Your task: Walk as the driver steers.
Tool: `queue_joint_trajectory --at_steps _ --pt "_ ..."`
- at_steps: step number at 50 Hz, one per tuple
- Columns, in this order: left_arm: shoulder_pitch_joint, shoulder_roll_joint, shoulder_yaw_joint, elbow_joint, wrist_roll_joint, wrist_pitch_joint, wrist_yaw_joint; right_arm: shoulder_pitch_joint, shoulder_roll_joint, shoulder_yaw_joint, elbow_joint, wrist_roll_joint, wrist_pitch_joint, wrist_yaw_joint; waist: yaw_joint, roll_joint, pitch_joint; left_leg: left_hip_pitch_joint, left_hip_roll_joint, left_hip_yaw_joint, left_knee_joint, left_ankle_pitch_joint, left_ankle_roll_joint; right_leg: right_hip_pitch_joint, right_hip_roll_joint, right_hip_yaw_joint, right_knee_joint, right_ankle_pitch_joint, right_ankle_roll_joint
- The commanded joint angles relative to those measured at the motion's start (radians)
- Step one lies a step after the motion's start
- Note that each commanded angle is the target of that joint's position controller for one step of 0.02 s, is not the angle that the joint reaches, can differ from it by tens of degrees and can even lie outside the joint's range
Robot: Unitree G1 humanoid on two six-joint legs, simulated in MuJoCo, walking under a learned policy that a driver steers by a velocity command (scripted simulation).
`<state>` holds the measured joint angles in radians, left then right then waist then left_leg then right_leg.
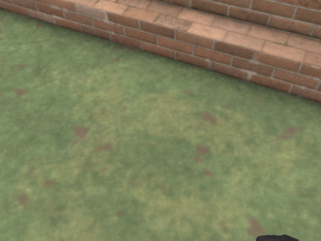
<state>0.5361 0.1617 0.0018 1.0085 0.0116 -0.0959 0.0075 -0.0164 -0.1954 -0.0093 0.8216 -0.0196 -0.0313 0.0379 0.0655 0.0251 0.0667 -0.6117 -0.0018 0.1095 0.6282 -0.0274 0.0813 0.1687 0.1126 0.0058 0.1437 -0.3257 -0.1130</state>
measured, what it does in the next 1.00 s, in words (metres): walks ahead, turning right: left foot, then right foot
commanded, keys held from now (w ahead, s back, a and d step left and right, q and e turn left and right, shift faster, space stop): w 0.20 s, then w+e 0.56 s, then e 0.24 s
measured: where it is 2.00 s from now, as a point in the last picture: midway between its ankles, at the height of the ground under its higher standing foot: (201, 203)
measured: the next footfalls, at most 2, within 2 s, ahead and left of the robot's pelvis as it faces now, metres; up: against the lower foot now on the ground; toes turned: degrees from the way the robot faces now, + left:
left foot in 0.08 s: +0.22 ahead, +0.06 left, +0.00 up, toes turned +3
right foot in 0.64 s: +0.49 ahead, -0.11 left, +0.00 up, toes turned -16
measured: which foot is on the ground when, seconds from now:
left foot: up 0.00-0.06, down 0.08-0.66, up 0.68-1.00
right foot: down 0.00-0.08, up 0.10-0.62, down 0.64-1.00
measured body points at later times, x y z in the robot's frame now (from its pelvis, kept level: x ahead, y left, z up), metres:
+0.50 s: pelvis +0.27 +0.00 +0.01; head +0.29 +0.00 +0.46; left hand +0.44 +0.21 -0.12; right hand +0.18 -0.22 -0.14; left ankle +0.18 +0.06 -0.73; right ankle +0.43 -0.15 -0.68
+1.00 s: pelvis +0.52 -0.08 +0.01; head +0.55 -0.11 +0.46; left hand +0.61 +0.18 -0.12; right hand +0.59 -0.37 -0.11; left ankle +0.71 +0.02 -0.67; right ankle +0.45 -0.10 -0.73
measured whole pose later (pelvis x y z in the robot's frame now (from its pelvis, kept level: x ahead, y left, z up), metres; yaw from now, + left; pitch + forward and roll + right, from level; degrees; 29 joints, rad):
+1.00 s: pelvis +0.52 -0.08 +0.01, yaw -24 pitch +1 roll +0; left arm 0.36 0.25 0.06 0.93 0.00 -0.03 0.01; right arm 0.07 -0.25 -0.03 0.79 -0.03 -0.02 -0.01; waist 0.06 0.04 0.08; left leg -0.66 0.07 -0.04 0.84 -0.13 -0.03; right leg -0.11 0.16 0.11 0.35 -0.24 -0.13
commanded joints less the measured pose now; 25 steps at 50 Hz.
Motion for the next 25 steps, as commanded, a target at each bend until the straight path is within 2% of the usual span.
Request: queue_joint_trajectory --at_steps 1,2,3,4,5,6,7,8,9,10,11,13,15,18,20,23,25 --pt "0.007 0.164 0.030 -0.015 0.005 -0.010 0.017 0.038 -0.105 -0.027 -0.032 0.003 -0.018 -0.019 -0.089 -0.111 -0.019 0.190 -0.069 0.021 -0.047 -0.061 0.052 -0.050 -0.296 0.055 0.179 1.197 0.003" --pt "-0.005 0.176 0.033 -0.011 0.012 -0.004 0.021 0.153 -0.125 -0.038 0.008 0.004 -0.023 -0.028 -0.136 -0.117 -0.074 0.290 -0.088 0.011 -0.066 -0.102 0.071 -0.037 -0.295 0.053 0.315 1.252 0.006" --pt "-0.033 0.193 0.037 -0.014 0.009 0.002 0.019 0.303 -0.141 -0.050 0.058 0.003 -0.031 -0.037 -0.202 -0.110 -0.139 0.463 -0.079 -0.006 -0.139 -0.071 0.095 -0.091 -0.281 0.042 0.495 1.187 0.007" --pt "-0.055 0.177 0.031 -0.035 0.003 0.000 0.011 0.454 -0.189 -0.068 0.092 -0.018 -0.036 -0.051 -0.262 -0.059 -0.228 0.698 0.063 -0.156 -0.159 -0.173 0.143 -0.269 -0.245 0.025 0.746 0.894 0.000" --pt "0.054 0.059 0.011 -0.052 -0.011 0.002 0.000 0.510 -0.275 -0.090 0.097 -0.043 -0.036 -0.051 -0.186 0.152 -0.331 0.962 0.367 -0.611 -0.161 -0.197 0.282 -0.613 -0.074 -0.031 1.150 0.015 0.030" --pt "0.040 0.149 0.034 -0.036 -0.001 0.006 0.001 0.456 -0.215 -0.083 0.101 0.002 -0.026 -0.035 -0.177 0.065 -0.316 0.920 0.396 -0.848 -0.333 -0.356 0.337 -0.781 -0.028 0.049 1.292 -0.160 0.016" --pt "-0.067 0.173 0.041 -0.075 0.006 0.003 -0.001 0.329 -0.172 -0.072 0.080 0.016 -0.027 -0.031 -0.127 0.014 -0.124 0.746 0.358 -0.679 -0.399 -0.421 0.294 -0.840 -0.103 0.065 1.240 -0.045 0.006" --pt "-0.130 0.169 0.043 -0.089 0.009 -0.001 -0.007 0.271 -0.120 -0.060 0.074 0.013 -0.036 -0.025 -0.107 -0.025 -0.049 0.611 0.318 -0.581 -0.442 -0.342 0.261 -0.805 -0.131 0.059 1.185 0.012 0.005" --pt "-0.140 0.148 0.043 -0.087 0.012 0.007 -0.011 0.267 -0.087 -0.050 0.089 0.007 -0.047 -0.025 -0.071 -0.051 -0.001 0.511 0.276 -0.491 -0.464 -0.232 0.224 -0.755 -0.159 0.060 1.131 0.030 0.010" --pt "-0.123 0.124 0.039 -0.085 0.023 0.021 -0.017 0.282 -0.065 -0.041 0.109 0.006 -0.056 -0.029 -0.040 -0.038 0.001 0.440 0.238 -0.420 -0.480 -0.172 0.192 -0.692 -0.179 0.059 1.081 0.040 0.023" --pt "-0.102 0.091 0.032 -0.072 0.024 0.035 -0.024 0.297 -0.060 -0.038 0.122 0.005 -0.066 -0.032 -0.026 -0.027 -0.004 0.411 0.220 -0.358 -0.494 -0.126 0.173 -0.657 -0.184 0.053 1.055 0.045 0.032" --pt "-0.123 0.080 0.033 -0.078 0.023 0.050 -0.033 0.347 -0.088 -0.043 0.150 0.007 -0.085 -0.033 -0.020 -0.010 0.006 0.391 0.205 -0.273 -0.518 -0.051 0.157 -0.678 -0.191 0.043 1.018 0.080 0.042" --pt "-0.216 0.093 0.036 -0.109 0.019 0.059 -0.038 0.386 -0.108 -0.045 0.167 0.006 -0.091 -0.032 -0.034 0.004 0.032 0.404 0.193 -0.206 -0.544 -0.022 0.132 -0.760 -0.205 0.041 0.962 0.163 0.048" --pt "-0.342 0.100 0.036 -0.148 0.009 0.060 -0.041 0.438 -0.102 -0.038 0.180 0.007 -0.090 -0.034 -0.065 0.013 0.044 0.465 0.169 -0.118 -0.538 0.105 0.081 -0.841 -0.197 0.029 0.837 0.279 0.055" --pt "-0.408 0.087 0.029 -0.167 0.006 0.056 -0.043 0.457 -0.098 -0.032 0.184 0.009 -0.090 -0.038 -0.080 0.022 0.041 0.493 0.157 -0.064 -0.527 0.174 0.054 -0.830 -0.186 -0.005 0.728 0.348 0.057" --pt "-0.512 0.072 0.018 -0.197 0.007 0.055 -0.048 0.512 -0.099 -0.026 0.202 0.007 -0.089 -0.050 -0.113 0.031 0.050 0.575 0.176 -0.017 -0.511 0.257 0.041 -0.823 -0.171 -0.064 0.592 0.391 0.048" --pt "-0.560 0.073 0.015 -0.215 0.010 0.054 -0.050 0.547 -0.105 -0.025 0.217 0.001 -0.084 -0.059 -0.128 0.033 0.057 0.661 0.200 0.005 -0.478 0.325 0.043 -0.832 -0.159 -0.095 0.530 0.351 0.032"
Velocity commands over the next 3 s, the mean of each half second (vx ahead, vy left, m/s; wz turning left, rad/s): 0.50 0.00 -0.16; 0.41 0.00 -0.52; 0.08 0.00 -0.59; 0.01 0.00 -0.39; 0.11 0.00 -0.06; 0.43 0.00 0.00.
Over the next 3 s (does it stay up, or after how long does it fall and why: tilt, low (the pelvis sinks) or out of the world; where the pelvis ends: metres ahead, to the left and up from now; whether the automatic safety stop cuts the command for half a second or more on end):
stays up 0.75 -0.29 -0.01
